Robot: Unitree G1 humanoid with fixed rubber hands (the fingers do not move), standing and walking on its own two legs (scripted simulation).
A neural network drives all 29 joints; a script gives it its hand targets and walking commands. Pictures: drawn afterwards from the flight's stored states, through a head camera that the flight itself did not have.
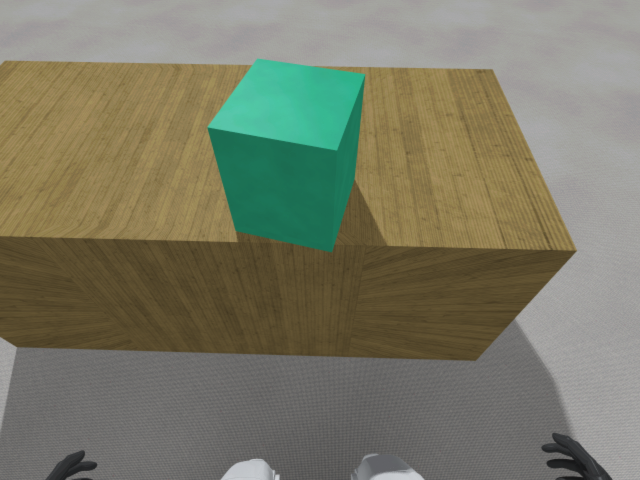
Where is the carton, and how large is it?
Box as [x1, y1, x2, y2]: [207, 58, 364, 251]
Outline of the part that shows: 257,58 207,127 235,230 331,251 354,178 364,74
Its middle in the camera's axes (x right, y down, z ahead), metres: -0.04 -0.15 +0.72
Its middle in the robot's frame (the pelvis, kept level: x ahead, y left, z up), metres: +0.64 +0.04 -0.01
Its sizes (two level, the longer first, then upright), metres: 0.210 0.200 0.250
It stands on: a pedestal, 0.61 m high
